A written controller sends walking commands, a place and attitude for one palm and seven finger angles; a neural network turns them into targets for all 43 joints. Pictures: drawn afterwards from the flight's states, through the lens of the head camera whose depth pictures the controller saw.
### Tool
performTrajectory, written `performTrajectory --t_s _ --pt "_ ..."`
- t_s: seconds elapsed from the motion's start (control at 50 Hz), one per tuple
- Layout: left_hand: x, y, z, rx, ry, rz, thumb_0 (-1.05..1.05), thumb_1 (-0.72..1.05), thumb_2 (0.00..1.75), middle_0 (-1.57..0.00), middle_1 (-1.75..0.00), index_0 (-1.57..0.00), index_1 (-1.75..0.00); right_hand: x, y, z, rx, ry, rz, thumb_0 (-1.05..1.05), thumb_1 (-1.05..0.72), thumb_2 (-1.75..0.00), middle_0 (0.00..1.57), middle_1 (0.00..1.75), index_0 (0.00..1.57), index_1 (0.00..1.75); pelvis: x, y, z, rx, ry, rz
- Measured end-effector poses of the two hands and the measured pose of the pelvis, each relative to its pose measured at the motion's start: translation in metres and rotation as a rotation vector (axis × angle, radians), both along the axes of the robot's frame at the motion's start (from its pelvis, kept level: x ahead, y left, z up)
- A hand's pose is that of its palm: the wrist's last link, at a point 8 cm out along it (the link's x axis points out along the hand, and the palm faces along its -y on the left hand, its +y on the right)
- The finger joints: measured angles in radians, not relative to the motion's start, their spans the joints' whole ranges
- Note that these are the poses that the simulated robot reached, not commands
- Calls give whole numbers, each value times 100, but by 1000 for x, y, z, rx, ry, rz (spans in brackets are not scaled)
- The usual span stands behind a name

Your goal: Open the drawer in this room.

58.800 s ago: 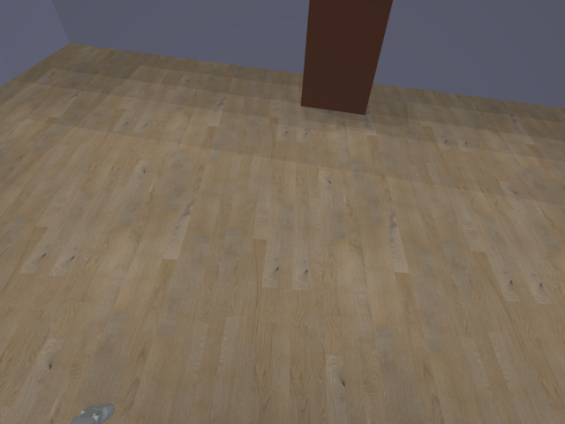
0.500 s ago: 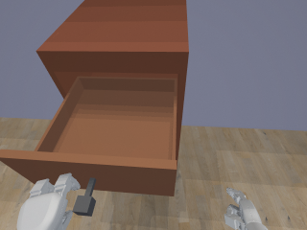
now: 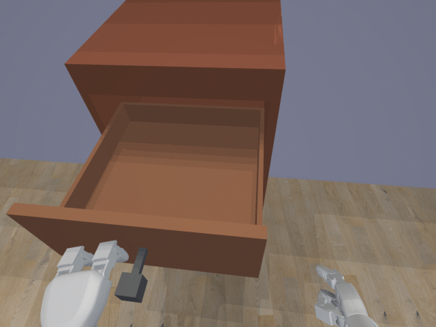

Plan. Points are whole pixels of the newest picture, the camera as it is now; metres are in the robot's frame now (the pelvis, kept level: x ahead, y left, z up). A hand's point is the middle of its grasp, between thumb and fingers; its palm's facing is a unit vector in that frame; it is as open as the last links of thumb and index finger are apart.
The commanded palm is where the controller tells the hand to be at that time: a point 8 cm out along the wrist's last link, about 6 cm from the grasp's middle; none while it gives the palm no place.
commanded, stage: lift the hand off the handle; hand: left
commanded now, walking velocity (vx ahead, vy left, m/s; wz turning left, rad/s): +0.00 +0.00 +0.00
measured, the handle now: (135, 274) +0.18 +0.17 +0.05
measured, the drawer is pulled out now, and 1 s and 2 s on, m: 0.30 0.30 0.30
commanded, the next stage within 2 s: draw the hand back to the body in 1.38 s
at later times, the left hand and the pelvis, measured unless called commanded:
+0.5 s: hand (95, 287) +0.15 +0.21 +0.07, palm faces +0.09 -0.15 -0.98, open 13.2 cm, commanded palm +0.12 +0.20 +0.15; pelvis -0.01 +0.01 +0.01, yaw -1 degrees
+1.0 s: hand (77, 264) +0.16 +0.21 +0.14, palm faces +0.12 -0.13 -0.98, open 13.2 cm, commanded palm +0.12 +0.20 +0.22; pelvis +0.00 +0.00 +0.04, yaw -1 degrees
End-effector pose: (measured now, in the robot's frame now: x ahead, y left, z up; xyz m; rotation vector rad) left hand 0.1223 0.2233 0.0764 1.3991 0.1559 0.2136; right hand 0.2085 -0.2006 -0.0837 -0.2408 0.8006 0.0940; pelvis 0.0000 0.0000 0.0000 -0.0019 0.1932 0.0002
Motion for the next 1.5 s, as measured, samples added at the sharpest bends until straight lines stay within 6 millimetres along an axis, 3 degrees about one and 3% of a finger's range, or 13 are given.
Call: performTrajectory --t_s 0.18,0.38,0.74,0.98,1.14,1.38,1.5 --pt "4 3 5 25 13 -33 0 -49 30 -32 -121 -38 -128 -1 11 6 30 -31 -2 1 -90 -90 20 30 20 30 -5 3 3 -8 -32 1" --pt "6 -7 34 8 -35 -89 0 -49 30 -32 -121 -42 -125 -4 8 22 39 -78 -19 1 -90 -90 20 30 20 30 -8 7 10 -8 -71 -12" --pt "8 -10 73 16 -18 -91 0 -49 30 -34 -121 -47 -124 -11 5 30 57 -63 -27 1 -90 -90 20 30 20 30 -9 0 25 -4 -137 -16" --pt "11 -11 113 30 -64 -111 0 -49 30 -40 -124 -45 -125 5 0 47 47 -93 -16 1 -90 -90 20 30 20 30 -4 -4 37 -7 -168 -11" --pt "21 -16 164 47 -229 -125 0 -49 30 -36 -122 -36 -122 17 0 62 81 -125 -20 1 -90 -90 20 30 20 30 -1 -4 42 -5 -187 -14" --pt "23 -8 175 37 -161 -104 0 -49 30 -33 -121 -33 -120 18 2 73 85 -123 -1 1 -90 -90 20 30 20 30 -5 -6 47 -4 -226 -16" --pt "23 -11 169 0 -121 -118 -1 -49 30 -32 -121 -32 -120 12 2 71 75 -106 5 1 -90 -90 20 30 20 30 -9 -5 48 -3 -233 -9"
